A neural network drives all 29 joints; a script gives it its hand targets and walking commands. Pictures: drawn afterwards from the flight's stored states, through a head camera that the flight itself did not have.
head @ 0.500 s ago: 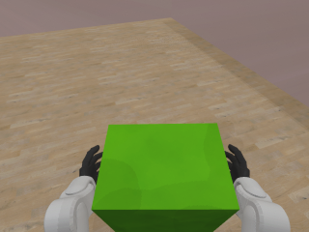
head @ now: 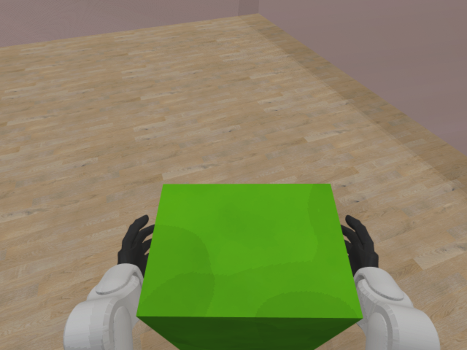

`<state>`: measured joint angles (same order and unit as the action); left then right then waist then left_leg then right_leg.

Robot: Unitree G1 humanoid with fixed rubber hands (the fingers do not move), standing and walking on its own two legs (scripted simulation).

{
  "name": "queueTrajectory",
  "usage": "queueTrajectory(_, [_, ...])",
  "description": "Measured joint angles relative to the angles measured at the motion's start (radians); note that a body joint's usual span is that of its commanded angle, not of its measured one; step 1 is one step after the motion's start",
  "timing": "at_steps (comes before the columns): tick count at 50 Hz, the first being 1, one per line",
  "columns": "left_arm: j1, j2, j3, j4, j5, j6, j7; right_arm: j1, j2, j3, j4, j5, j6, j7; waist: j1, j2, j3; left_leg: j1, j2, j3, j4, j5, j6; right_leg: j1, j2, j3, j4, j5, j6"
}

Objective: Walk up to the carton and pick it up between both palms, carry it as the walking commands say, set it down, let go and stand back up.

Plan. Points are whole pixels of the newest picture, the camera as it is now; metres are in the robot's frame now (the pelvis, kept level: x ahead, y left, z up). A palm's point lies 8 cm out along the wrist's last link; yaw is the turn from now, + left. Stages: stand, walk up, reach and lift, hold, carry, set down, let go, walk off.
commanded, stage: carry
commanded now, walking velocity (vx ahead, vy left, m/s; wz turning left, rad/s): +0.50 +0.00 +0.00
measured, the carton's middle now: (245, 279) +0.24 +0.00 +0.03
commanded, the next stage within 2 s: none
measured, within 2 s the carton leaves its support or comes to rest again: neither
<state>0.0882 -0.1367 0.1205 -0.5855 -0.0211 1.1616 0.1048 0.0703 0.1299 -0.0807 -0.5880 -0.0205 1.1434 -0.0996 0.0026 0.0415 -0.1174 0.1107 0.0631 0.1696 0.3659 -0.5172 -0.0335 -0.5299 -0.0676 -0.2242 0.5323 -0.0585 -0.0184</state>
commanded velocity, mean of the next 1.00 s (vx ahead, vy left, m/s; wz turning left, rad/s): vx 0.50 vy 0.00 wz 0.28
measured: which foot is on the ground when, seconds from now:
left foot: down 0.00-0.04, up 0.06-0.38, down 0.40-0.90, up 0.92-1.00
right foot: down 0.00-0.44, up 0.46-0.84, down 0.86-1.00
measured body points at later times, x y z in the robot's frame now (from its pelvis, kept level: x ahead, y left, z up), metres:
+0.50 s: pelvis +0.34 +0.05 +0.01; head +0.31 +0.07 +0.46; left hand +0.58 +0.21 +0.09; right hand +0.57 -0.12 +0.10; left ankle +0.38 +0.13 -0.71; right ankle +0.15 -0.08 -0.66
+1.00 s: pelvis +0.66 +0.03 +0.03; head +0.69 +0.02 +0.47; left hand +0.87 +0.24 +0.09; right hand +0.94 -0.08 +0.09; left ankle +0.50 +0.12 -0.62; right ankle +0.72 -0.05 -0.71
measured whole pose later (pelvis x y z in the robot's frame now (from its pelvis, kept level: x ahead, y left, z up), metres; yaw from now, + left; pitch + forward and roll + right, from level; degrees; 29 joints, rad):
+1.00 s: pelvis +0.66 +0.03 +0.03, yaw +11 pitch +5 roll +0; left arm 0.08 -0.14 0.11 -0.55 -0.03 1.13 0.11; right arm 0.06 0.13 -0.10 -0.58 -0.02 1.15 -0.10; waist 0.02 0.04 -0.05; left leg -0.37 0.03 0.05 1.12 -0.39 0.01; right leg -0.35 -0.09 -0.30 0.46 -0.19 -0.05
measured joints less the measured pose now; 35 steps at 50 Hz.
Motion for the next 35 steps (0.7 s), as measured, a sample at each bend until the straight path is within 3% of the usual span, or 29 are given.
queueTrajectory(2, [-0.028, 0.004, -0.007, 0.056, 0.005, -0.004, 0.002, -0.022, -0.004, -0.019, 0.031, -0.003, 0.013, -0.002, 0.019, 0.033, 0.015, -0.107, 0.048, -0.032, 0.297, 0.019, 0.007, 0.01, 0.022, -0.02, 0.07, -0.08, -0.044])
queueTrajectory(4, [-0.052, 0.006, -0.003, 0.089, 0.002, -0.005, 0.005, -0.033, -0.003, -0.029, 0.049, -0.008, 0.014, -0.004, 0.027, 0.001, 0.048, -0.292, 0.006, -0.092, 0.633, 0.025, 0.012, 0.038, 0.003, -0.014, 0.068, -0.129, -0.051])
queueTrajectory(6, [-0.042, 0.004, 0.0, 0.082, -0.007, -0.015, 0.006, -0.026, 0.002, -0.029, 0.04, -0.004, 0.006, -0.007, 0.025, -0.02, 0.08, -0.444, -0.016, -0.109, 0.779, 0.067, 0.019, 0.104, -0.006, -0.016, 0.005, -0.129, -0.037])
queueTrajectory(10, [0.008, -0.002, -0.004, 0.032, -0.012, -0.044, 0.005, 0.005, 0.004, -0.012, 0.017, 0.009, -0.028, -0.003, 0.026, -0.027, 0.079, -0.603, 0.01, -0.083, 0.587, 0.151, 0.013, 0.253, 0.002, -0.018, -0.138, -0.132, -0.02])
queueTrajectory(14, [0.026, -0.004, -0.007, 0.017, -0.006, -0.044, 0.002, 0.025, 0.007, -0.006, 0.016, 0.01, -0.042, 0.003, 0.028, -0.027, 0.038, -0.638, 0.025, -0.05, 0.333, 0.26, 0.013, 0.385, -0.001, -0.004, -0.202, -0.183, 0.014])
queueTrajectory(20, [0.01, -0.001, -0.016, 0.014, 0.011, 0.003, 0.002, 0.019, 0.006, -0.015, 0.009, 0.005, 0.0, 0.004, 0.018, -0.043, -0.034, -0.548, 0.01, 0.008, 0.141, 0.377, 0.017, 0.548, -0.028, 0.023, -0.162, -0.348, 0.087])
queueTrajectory(21, [-0.004, 0.005, -0.011, 0.015, 0.015, 0.015, 0.002, 0.008, 0.004, -0.012, 0.02, 0.005, 0.002, 0.004, 0.01, -0.065, -0.038, -0.536, -0.005, 0.024, 0.157, 0.382, 0.042, 0.554, -0.053, 0.032, -0.115, -0.394, 0.098])
queueTrajectory(23, [-0.029, 0.014, 0.007, 0.039, 0.021, 0.038, 0.002, -0.024, 0.001, -0.003, 0.071, -0.002, 0.007, 0.0, -0.002, -0.113, -0.035, -0.523, -0.034, 0.065, 0.224, 0.308, 0.087, 0.499, -0.107, 0.074, 0.068, -0.433, 0.085])
queueTrajectory(26, [-0.053, 0.009, 0.02, 0.088, 0.027, 0.057, 0.004, -0.044, -0.001, -0.013, 0.117, -0.006, 0.027, -0.006, -0.024, -0.087, -0.01, -0.477, -0.027, 0.073, 0.205, 0.251, 0.105, 0.291, -0.045, 0.156, 0.482, -0.451, 0.061])
queueTrajectory(28, [-0.058, 0.005, 0.01, 0.088, 0.025, 0.054, 0.006, -0.027, 0.001, -0.026, 0.096, 0.001, 0.023, -0.007, -0.028, -0.076, 0.014, -0.42, -0.032, 0.076, 0.134, 0.253, 0.101, 0.164, -0.025, 0.166, 0.608, -0.39, 0.053])
queueTrajectory(31, [-0.048, 0.006, -0.009, 0.067, 0.019, 0.025, 0.003, -0.003, 0.004, -0.031, 0.048, 0.009, 0.001, -0.007, -0.042, -0.057, 0.036, -0.323, -0.044, 0.068, 0.015, 0.261, 0.096, 0.033, -0.029, 0.157, 0.565, -0.296, 0.056])
queueTrajectory(35, [-0.029, 0.004, -0.018, 0.007, 0.011, -0.008, -0.001, 0.01, 0.006, -0.024, -0.009, 0.02, -0.025, -0.004, -0.052, -0.039, 0.058, -0.207, -0.049, 0.034, -0.086, 0.243, 0.085, -0.054, -0.04, 0.143, 0.354, -0.188, 0.065])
